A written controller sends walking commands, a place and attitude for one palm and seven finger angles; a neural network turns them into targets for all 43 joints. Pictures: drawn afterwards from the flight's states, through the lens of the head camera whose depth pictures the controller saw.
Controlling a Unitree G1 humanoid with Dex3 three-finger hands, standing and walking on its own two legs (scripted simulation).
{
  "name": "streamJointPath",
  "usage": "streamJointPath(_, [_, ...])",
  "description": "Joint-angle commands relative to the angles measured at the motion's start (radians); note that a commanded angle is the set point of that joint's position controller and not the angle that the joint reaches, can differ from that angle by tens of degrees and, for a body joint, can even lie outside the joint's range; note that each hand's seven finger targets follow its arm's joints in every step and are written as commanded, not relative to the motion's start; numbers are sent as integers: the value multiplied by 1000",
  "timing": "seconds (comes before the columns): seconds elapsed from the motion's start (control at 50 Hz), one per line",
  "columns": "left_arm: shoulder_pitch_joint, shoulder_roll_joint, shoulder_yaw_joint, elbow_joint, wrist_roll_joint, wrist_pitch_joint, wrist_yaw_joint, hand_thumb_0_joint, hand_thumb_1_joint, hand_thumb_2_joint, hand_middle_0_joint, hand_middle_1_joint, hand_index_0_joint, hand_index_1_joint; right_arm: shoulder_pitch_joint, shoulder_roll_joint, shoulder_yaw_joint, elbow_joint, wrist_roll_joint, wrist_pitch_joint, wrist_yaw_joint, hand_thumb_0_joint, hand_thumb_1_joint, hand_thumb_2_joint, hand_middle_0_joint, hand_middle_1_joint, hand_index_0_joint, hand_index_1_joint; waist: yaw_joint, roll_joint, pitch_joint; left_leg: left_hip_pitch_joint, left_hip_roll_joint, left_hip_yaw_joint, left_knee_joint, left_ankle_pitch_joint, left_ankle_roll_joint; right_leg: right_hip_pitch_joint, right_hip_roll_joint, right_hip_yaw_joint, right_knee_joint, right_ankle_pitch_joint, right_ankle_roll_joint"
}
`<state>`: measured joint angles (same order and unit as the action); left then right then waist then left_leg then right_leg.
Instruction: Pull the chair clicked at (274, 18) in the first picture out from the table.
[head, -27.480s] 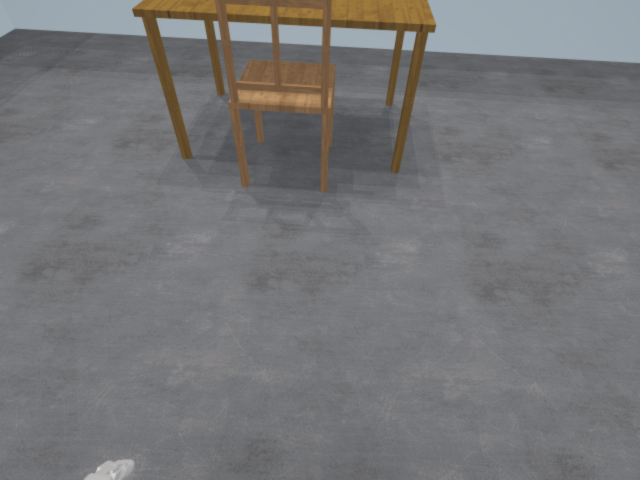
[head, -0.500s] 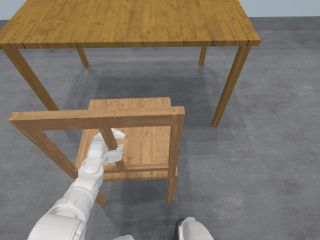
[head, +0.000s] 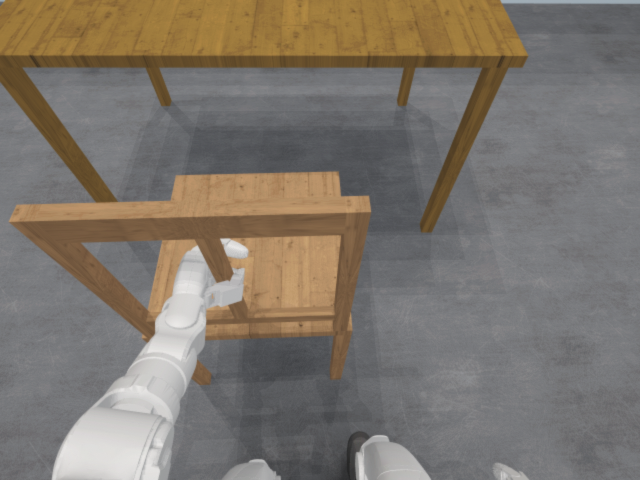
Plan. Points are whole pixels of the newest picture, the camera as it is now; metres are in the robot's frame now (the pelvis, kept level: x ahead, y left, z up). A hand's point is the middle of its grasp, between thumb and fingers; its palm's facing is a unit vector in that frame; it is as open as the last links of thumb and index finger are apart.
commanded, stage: step backward, pulling the chair out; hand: left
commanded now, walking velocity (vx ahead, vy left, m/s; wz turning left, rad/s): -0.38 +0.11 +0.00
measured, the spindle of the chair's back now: (226, 280) +0.39 +0.15 -0.08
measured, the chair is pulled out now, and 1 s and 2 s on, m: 0.33 0.44 0.59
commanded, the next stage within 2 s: stop walking, hand still on the chair in 1.48 s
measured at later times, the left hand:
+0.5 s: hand (226, 319) +0.32 +0.13 -0.05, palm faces +0.02 -0.98 -0.20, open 5.6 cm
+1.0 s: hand (214, 354) +0.27 +0.14 -0.05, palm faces -0.01 -0.98 -0.18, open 5.5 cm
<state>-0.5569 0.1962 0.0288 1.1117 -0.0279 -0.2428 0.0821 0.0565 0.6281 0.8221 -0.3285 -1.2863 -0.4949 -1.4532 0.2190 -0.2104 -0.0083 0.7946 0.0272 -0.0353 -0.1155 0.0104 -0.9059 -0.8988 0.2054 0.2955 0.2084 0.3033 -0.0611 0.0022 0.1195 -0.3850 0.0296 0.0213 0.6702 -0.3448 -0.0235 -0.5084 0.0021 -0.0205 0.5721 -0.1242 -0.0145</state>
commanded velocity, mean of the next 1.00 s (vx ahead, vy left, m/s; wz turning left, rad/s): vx -0.38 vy -0.03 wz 0.00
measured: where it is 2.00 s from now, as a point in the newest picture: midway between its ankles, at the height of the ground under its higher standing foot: outside the picture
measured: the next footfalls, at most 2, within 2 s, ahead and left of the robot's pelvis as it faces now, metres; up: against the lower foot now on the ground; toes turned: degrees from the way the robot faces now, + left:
left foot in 0.72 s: -0.13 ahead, +0.13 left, +0.00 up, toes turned -3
right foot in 0.88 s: -0.05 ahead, -0.11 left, +0.00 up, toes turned -4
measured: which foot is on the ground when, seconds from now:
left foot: down 0.00-0.48, up 0.50-0.70, down 0.72-1.00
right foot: down 0.00-0.78, up 0.80-0.86, down 0.88-1.00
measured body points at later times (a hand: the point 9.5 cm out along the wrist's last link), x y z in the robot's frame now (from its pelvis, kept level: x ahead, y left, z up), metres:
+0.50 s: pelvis -0.05 -0.01 +0.00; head +0.03 -0.02 +0.44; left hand +0.32 +0.19 -0.04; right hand +0.02 -0.26 -0.14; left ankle +0.00 +0.13 -0.72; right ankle +0.05 -0.12 -0.72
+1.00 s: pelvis -0.10 +0.01 +0.01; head -0.02 +0.02 +0.45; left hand +0.27 +0.20 -0.04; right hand -0.03 -0.23 -0.13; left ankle -0.14 +0.14 -0.71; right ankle -0.03 -0.11 -0.72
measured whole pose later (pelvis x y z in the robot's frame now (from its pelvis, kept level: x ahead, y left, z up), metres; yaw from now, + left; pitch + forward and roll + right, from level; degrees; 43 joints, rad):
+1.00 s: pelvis -0.10 +0.01 +0.01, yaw -1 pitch +2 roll -2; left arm -0.55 0.19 0.05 1.11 -0.03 -0.23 0.07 0.07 0.65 0.82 -0.33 -1.28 -0.49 -1.45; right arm 0.23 -0.18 0.00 0.80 0.01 -0.02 -0.09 0.01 -0.91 -0.90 0.20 0.30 0.21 0.30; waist -0.05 0.01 0.15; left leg -0.33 0.07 0.01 0.76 -0.37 -0.05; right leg -0.40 0.01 -0.04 0.52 -0.15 0.00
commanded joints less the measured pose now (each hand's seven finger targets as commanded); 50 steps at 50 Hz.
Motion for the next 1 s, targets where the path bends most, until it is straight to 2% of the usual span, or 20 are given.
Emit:
streamJointPath(0.0, [-267,200,40,-155,13,-55,24,0,900,900,-500,-1450,-500,-1450,97,-171,-60,-53,5,-23,-23,0,-900,-900,200,300,200,300,20,-115,-468,55,3,-45,33,-149,-6,292,-274,255,-231,106,-44])
streamJointPath(0.08, [-277,178,33,-184,21,-45,25,0,900,900,-500,-1450,-500,-1450,89,-174,-43,-66,7,-20,-14,0,-900,-900,200,300,200,300,5,-122,-476,95,7,-51,-59,-89,7,289,-247,182,-246,33,-18])
streamJointPath(0.14, [-268,141,5,-241,13,-42,23,0,900,900,-500,-1450,-500,-1450,55,-201,-43,-108,4,-9,-26,0,-900,-900,200,300,200,300,13,91,-442,33,152,-159,-281,184,65,313,-77,44,-21,-3,42])
streamJointPath(0.2, [-315,124,-12,-299,-4,-34,14,0,900,900,-500,-1450,-500,-1450,29,-188,-45,-146,3,-11,-21,0,-900,-900,200,300,200,300,35,171,-376,-80,251,-190,-336,144,110,328,-39,43,127,-161,25])
streamJointPath(0.24, [-350,119,-13,-300,-1,-33,14,0,900,900,-500,-1450,-500,-1450,49,-176,-45,-132,-7,-13,-22,0,-900,-900,200,300,200,300,30,178,-351,-21,277,-187,-274,337,121,286,-41,43,152,-133,20])
streamJointPath(0.3, [-352,143,5,-256,3,-34,13,0,900,900,-500,-1450,-500,-1450,93,-186,-58,-96,-6,-24,-19,0,-900,-900,200,300,200,300,12,59,-390,98,246,-142,-159,504,93,292,-43,50,55,58,22])
streamJointPath(0.38, [-332,171,17,-211,9,-55,17,0,900,900,-500,-1450,-500,-1450,87,-183,-61,-60,-7,-30,-18,0,-900,-900,200,300,200,300,17,92,-366,25,191,-93,-143,315,45,297,-84,104,15,138,11])
streamJointPath(0.46, [-278,245,53,-172,8,-55,31,0,900,900,-500,-1450,-500,-1450,85,-161,-62,-47,7,-36,-17,0,-900,-900,200,300,200,300,30,-136,-420,43,-11,-7,131,-174,-12,211,-301,353,-301,-83,-32])
streamJointPath(0.5, [-237,251,66,-135,10,-31,38,0,900,900,-500,-1450,-500,-1450,52,-176,-65,-50,6,-32,-10,0,-900,-900,200,300,200,300,60,-153,-421,-19,-32,-88,319,-230,-12,243,-366,404,-348,-125,-86])
streamJointPath(0.62, [-247,204,62,-163,12,-19,25,0,900,900,-500,-1450,-500,-1450,70,-176,-28,-40,7,-36,-10,0,-900,-900,200,300,200,300,28,-138,-448,60,-25,-50,-26,-132,-13,371,-264,167,-216,236,-52])
streamJointPath(0.66, [-247,160,25,-182,8,-15,19,0,900,900,-500,-1450,-500,-1450,93,-186,-31,-44,7,-34,-19,0,-900,-900,200,300,200,300,13,-127,-446,121,6,-30,-247,24,-4,371,-221,132,-166,206,-11])
streamJointPath(0.7, [-284,134,3,-226,4,-18,14,0,900,900,-500,-1450,-500,-1450,73,-225,-54,-80,2,-20,-29,0,-900,-900,200,300,200,300,18,77,-418,136,170,-171,-297,352,63,312,-86,48,-25,168,40])
streamJointPath(0.72, [-296,103,-4,-243,2,-15,9,0,900,900,-500,-1450,-500,-1450,88,-209,-60,-93,5,-14,-26,0,-900,-900,200,300,200,300,21,88,-430,162,207,-141,-252,512,71,301,-54,24,35,191,42])
streamJointPath(0.76, [-386,64,-36,-349,9,-28,-6,0,900,900,-500,-1450,-500,-1450,54,-175,-57,-131,-22,-8,-16,0,-900,-900,200,300,200,300,9,216,-449,171,226,-124,-242,604,63,293,-71,21,118,118,29])
streamJointPath(0.8, [-382,90,-16,-348,12,-29,-3,0,900,900,-500,-1450,-500,-1450,54,-173,-61,-121,-31,-5,-12,0,-900,-900,200,300,200,300,11,225,-392,185,272,-162,-234,739,81,237,-52,28,164,-77,16])
streamJointPath(0.86, [-342,87,3,-271,26,-34,3,0,900,900,-500,-1450,-500,-1450,92,-170,-68,-97,-36,-8,11,0,-900,-900,200,300,200,300,13,132,-372,303,259,-123,-43,1018,58,238,-51,23,12,90,-15])
streamJointPath(0.9, [-373,123,17,-231,32,-46,7,0,900,900,-500,-1450,-500,-1450,122,-178,-72,-68,-27,-11,13,0,-900,-900,200,300,200,300,-4,42,-422,259,192,-73,81,912,-3,360,-101,64,-77,534,-49])
streamJointPath(0.94, [-336,168,56,-176,27,-52,11,0,900,900,-500,-1450,-500,-1450,121,-180,-76,-56,-19,-11,-2,0,-900,-900,200,300,200,300,-1,-86,-489,75,77,-52,165,270,-41,508,-243,199,-58,897,-120])
streamJointPath(0.96, [-312,167,51,-148,24,-45,4,0,900,900,-500,-1450,-500,-1450,86,-176,-71,-58,-16,-20,-7,0,-900,-900,200,300,200,300,9,-143,-469,18,44,-79,158,-67,-41,495,-302,222,-92,878,-135])
streamJointPath(0.98, [-288,177,59,-129,27,-35,2,0,900,900,-500,-1450,-500,-1450,62,-167,-60,-57,-15,-24,-10,0,-900,-900,200,300,200,300,22,-127,-430,0,41,-98,124,-171,-33,420,-312,204,-120,674,-117])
